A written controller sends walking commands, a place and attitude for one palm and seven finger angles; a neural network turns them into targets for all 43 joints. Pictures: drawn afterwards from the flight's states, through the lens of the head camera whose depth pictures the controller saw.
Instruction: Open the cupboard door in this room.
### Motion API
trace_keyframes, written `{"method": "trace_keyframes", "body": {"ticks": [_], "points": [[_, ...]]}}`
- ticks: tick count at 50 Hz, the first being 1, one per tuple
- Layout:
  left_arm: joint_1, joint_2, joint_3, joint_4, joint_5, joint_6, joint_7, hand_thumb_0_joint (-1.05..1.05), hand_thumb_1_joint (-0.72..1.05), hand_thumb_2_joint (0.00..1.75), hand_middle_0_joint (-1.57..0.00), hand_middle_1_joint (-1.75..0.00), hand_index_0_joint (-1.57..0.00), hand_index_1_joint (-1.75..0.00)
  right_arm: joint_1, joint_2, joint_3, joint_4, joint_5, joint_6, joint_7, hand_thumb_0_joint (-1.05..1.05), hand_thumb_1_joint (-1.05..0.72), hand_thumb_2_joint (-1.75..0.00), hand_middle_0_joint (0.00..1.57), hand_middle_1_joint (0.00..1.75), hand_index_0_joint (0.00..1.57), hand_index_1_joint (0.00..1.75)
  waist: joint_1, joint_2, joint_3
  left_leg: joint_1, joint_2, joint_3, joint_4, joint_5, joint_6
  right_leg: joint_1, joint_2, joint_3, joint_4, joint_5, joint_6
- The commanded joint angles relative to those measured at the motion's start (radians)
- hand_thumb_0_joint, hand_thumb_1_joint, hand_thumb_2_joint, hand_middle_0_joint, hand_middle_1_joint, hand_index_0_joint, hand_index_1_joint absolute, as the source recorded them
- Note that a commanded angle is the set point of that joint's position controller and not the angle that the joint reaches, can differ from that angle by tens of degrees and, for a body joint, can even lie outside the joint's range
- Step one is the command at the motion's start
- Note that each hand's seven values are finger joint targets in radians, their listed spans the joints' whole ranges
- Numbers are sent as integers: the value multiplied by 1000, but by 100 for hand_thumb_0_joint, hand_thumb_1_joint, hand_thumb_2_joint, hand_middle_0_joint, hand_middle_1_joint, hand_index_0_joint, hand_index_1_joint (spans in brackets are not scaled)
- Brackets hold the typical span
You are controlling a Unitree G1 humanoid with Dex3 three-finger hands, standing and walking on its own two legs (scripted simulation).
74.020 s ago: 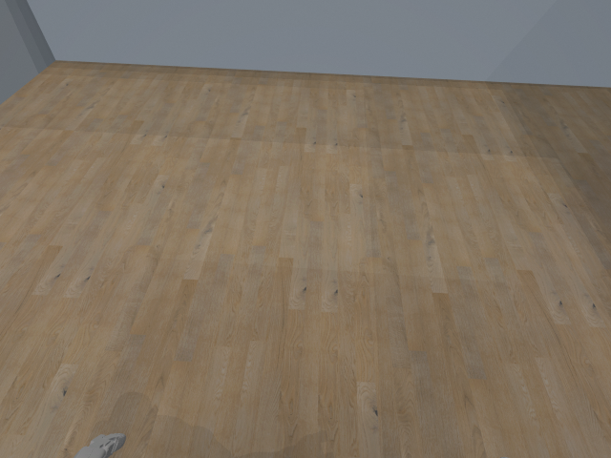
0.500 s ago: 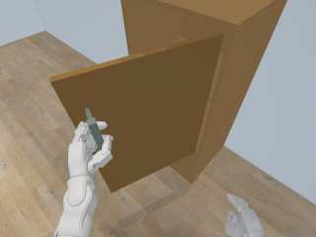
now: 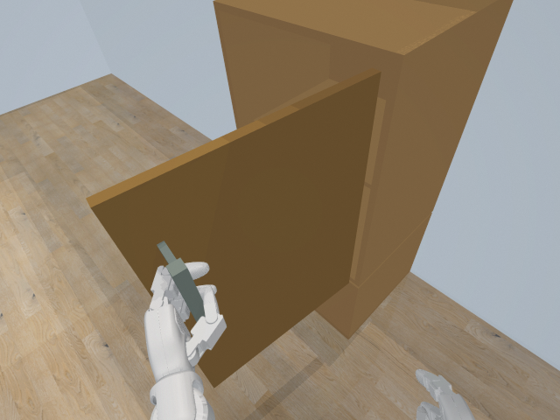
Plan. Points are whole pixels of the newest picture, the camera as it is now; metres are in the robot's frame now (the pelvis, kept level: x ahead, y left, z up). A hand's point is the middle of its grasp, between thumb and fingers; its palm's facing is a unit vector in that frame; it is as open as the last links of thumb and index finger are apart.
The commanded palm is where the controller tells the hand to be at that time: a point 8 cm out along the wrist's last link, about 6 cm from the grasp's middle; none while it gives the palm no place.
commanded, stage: open thumb and fingers to let go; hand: left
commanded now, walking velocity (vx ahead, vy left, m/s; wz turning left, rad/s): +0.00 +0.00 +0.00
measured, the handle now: (186, 290) +0.28 +0.14 +0.08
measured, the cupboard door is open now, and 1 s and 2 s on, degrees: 84 83 85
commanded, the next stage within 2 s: slide the hand sideways off the handle in 0.80 s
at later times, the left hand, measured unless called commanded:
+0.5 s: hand (212, 309) +0.25 +0.10 +0.08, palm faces +0.37 -0.93 +0.00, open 12.5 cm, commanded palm +0.21 +0.14 +0.08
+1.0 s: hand (205, 321) +0.23 +0.11 +0.07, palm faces +0.14 -0.99 -0.04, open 15.0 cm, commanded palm +0.20 +0.14 +0.08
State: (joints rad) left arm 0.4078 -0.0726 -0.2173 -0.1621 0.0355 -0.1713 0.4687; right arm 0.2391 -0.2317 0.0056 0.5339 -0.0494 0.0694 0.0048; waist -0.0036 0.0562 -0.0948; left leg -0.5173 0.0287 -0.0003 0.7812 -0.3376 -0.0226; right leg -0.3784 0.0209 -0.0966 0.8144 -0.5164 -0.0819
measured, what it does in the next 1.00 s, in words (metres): stands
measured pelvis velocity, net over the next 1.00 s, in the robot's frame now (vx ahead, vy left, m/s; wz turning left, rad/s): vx -0.02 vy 0.04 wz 0.00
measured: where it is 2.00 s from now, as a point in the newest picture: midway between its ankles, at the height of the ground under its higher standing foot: outside the picture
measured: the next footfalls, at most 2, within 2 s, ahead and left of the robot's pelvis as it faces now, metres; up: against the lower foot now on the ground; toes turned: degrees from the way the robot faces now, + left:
none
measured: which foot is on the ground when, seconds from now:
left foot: down 0.00-1.00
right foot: down 0.00-1.00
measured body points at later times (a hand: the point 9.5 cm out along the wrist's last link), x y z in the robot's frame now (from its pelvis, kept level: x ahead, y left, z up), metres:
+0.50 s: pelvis -0.01 +0.01 +0.00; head -0.01 -0.01 +0.45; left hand +0.22 +0.15 +0.08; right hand +0.18 -0.20 -0.10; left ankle +0.04 +0.15 -0.70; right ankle -0.05 -0.06 -0.70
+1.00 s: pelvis -0.02 +0.04 -0.01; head -0.02 +0.03 +0.44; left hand +0.22 +0.16 +0.08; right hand +0.16 -0.16 -0.09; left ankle +0.04 +0.15 -0.70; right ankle -0.05 -0.05 -0.70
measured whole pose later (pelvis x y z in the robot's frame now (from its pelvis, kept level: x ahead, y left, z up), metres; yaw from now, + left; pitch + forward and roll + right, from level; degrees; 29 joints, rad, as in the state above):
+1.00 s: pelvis -0.02 +0.04 -0.01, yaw +0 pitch +4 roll -1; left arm 0.23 0.00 -0.27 -0.09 0.06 -0.14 0.34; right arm 0.19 -0.19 0.04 0.51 -0.03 0.05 0.02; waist 0.01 0.05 -0.07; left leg -0.60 0.01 0.01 0.86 -0.34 0.01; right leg -0.44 0.00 -0.09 0.87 -0.50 -0.03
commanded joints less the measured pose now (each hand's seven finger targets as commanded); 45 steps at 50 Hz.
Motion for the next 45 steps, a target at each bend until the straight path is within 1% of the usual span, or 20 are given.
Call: {"method": "trace_keyframes", "body": {"ticks": [1, 2, 4, 9, 12, 14, 18, 19, 21, 23, 26, 27, 29, 33, 34, 36, 38, 39, 43, 45], "points": [[-210, -4, 30, -165, 29, -84, 30, 0, 76, 84, -39, -134, -39, -134, -154, -52, -21, -159, -9, -74, -17, 0, -90, -90, 20, 30, 20, 30, -4, -166, -92, 83, -48, -24, 28, 145, 50, -72, -84, 167, -183, 535, 109], [-192, -2, 40, -158, 19, -90, 30, 0, 69, 81, -38, -133, -38, -133, -160, -51, -22, -157, -9, -76, -20, 0, -90, -90, 20, 30, 20, 30, 5, -162, -110, 87, -48, -22, 29, 147, 49, -59, -85, 172, -189, 530, 107], [-217, -12, 24, -160, 12, -93, 25, 0, 55, 75, -38, -131, -38, -131, -156, -52, -24, -159, -7, -79, -22, 0, -90, -90, 20, 30, 20, 30, 3, -184, -131, 91, -48, -23, 29, 150, 52, -47, -88, 178, -192, 532, 109], [-251, -12, 16, -156, 13, -87, 18, 0, 20, 60, -35, -127, -35, -127, -148, -51, -23, -158, -5, -78, -26, 0, -90, -90, 20, 30, 20, 30, 5, -170, -155, 106, -46, -24, 18, 172, 54, -33, -88, 169, -179, 569, 109], [-257, -26, 3, -147, 14, -77, 17, 0, -1, 51, -33, -125, -33, -125, -154, -51, -18, -163, -5, -76, -24, 0, -90, -90, 20, 30, 20, 30, 2, -153, -144, 119, -43, -21, 12, 173, 55, -50, -82, 148, -172, 572, 110], [-271, -11, 19, -134, 15, -69, 20, 0, -15, 45, -32, -124, -32, -124, -152, -51, -16, -162, -6, -70, -25, 0, -90, -90, 20, 30, 20, 30, 1, -173, -122, 113, -43, -23, 9, 164, 56, -53, -79, 145, -182, 543, 107], [-308, -15, 20, -119, 18, -63, 31, 0, -43, 33, -30, -121, -30, -121, -166, -48, -12, -162, -7, -64, -27, 0, -90, -90, 20, 30, 20, 30, 0, -169, -116, 112, -42, -24, 8, 148, 54, -71, -75, 141, -187, 478, 102], [-328, -28, 4, -128, 23, -61, 35, 0, -50, 30, -30, -120, -30, -120, -167, -48, -13, -161, -6, -65, -26, 0, -90, -90, 20, 30, 20, 30, -1, -150, -124, 121, -41, -24, 8, 155, 56, -72, -71, 136, -181, 471, 98], [-309, -41, -7, -132, 27, -57, 42, 0, -50, 30, -30, -120, -30, -120, -170, -47, -14, -170, -8, -67, -23, 0, -90, -90, 20, 30, 20, 30, 5, -134, -142, 131, -39, -20, 5, 152, 55, -84, -63, 117, -170, 445, 93], [-325, -53, -21, -123, 33, -49, 49, 0, -50, 30, -28, -110, -28, -110, -172, -47, -12, -169, -6, -66, -21, 0, -90, -90, 20, 30, 20, 30, 3, -120, -135, 135, -38, -20, 2, 147, 55, -97, -56, 106, -168, 410, 86], [-344, -51, -14, -116, 30, -40, 58, 0, -50, 30, -26, -95, -26, -95, -170, -47, -13, -166, -6, -66, -21, 0, -90, -90, 20, 30, 20, 30, 2, -148, -138, 133, -36, -22, 0, 139, 54, -97, -51, 98, -170, 381, 85], [-333, -54, -17, -123, 32, -39, 61, 0, -50, 30, -25, -90, -25, -90, -174, -47, -14, -170, -6, -65, -21, 0, -90, -90, 20, 30, 20, 30, 6, -132, -149, 139, -36, -19, 3, 148, 54, -95, -49, 99, -168, 389, 82], [-307, -65, -22, -118, 31, -28, 64, 0, -50, 30, -23, -80, -23, -80, -166, -47, -15, -174, -5, -66, -18, 0, -90, -90, 20, 30, 20, 30, 13, -140, -158, 138, -33, -21, -5, 164, 54, -79, -41, 81, -156, 401, 76], [-337, -80, -37, -114, 37, -12, 76, 0, -50, 30, -20, -60, -20, -60, -176, -47, -12, -172, -4, -63, -15, 0, -90, -90, 20, 30, 20, 30, 7, -121, -137, 147, -28, -22, -9, 155, 52, -109, -30, 63, -152, 346, 68], [-330, -88, -41, -113, 36, -6, 80, 0, -50, 30, -19, -55, -19, -55, -176, -48, -12, -175, -5, -63, -13, 0, -90, -90, 20, 30, 20, 30, 13, -115, -135, 142, -28, -24, -11, 151, 52, -107, -26, 57, -150, 326, 62], [-341, -87, -37, -114, 39, -1, 86, 0, -50, 30, -18, -45, -18, -45, -181, -46, -12, -172, -5, -64, -12, 0, -90, -90, 20, 30, 20, 30, 10, -123, -135, 146, -26, -26, -9, 149, 51, -120, -24, 56, -149, 313, 62], [-345, -111, -57, -122, 39, 6, 91, 0, -50, 30, -16, -35, -16, -35, -186, -46, -11, -175, -5, -68, -8, 0, -90, -90, 20, 30, 20, 30, 9, -108, -140, 150, -25, -27, -7, 140, 51, -133, -20, 47, -145, 288, 60], [-337, -103, -50, -119, 41, 11, 93, 0, -50, 30, -15, -30, -15, -30, -185, -45, -12, -174, -6, -68, -7, 0, -90, -90, 20, 30, 20, 30, 14, -105, -141, 148, -24, -29, -8, 148, 50, -125, -18, 46, -142, 293, 56], [-362, -137, -78, -115, 46, 24, 101, 0, -50, 30, -15, -30, -15, -30, -196, -45, -10, -173, -3, -69, -1, 0, -90, -90, 20, 30, 20, 30, 9, -95, -126, 149, -20, -38, -14, 119, 47, -153, -11, 31, -136, 233, 50], [-384, -135, -74, -108, 44, 32, 107, 0, -50, 30, -15, -30, -15, -30, -205, -45, -9, -169, -4, -71, 0, 0, -90, -90, 20, 30, 20, 30, 7, -100, -123, 145, -18, -41, -13, 107, 47, -164, -11, 29, -137, 216, 51]]}}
